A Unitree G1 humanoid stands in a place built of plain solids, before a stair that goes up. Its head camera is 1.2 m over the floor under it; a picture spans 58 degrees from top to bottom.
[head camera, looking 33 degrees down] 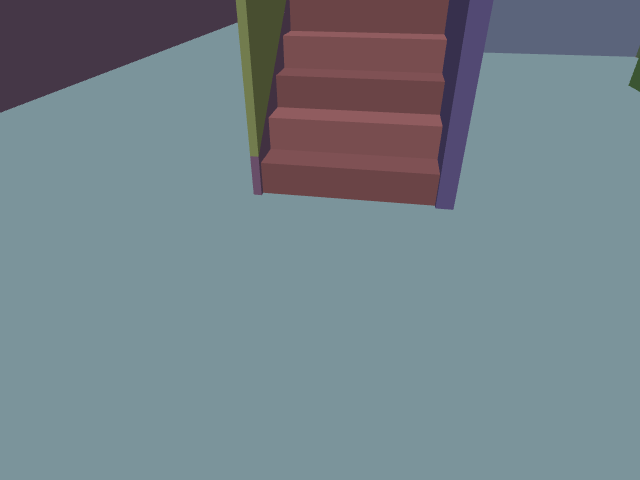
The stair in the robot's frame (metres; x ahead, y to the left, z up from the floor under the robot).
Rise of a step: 0.20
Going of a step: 0.23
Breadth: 1.03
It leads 9 degrees to the right of straight ahead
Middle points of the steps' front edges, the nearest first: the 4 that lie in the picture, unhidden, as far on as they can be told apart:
2.29 -0.16 0.20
2.52 -0.20 0.39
2.74 -0.23 0.59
2.96 -0.27 0.79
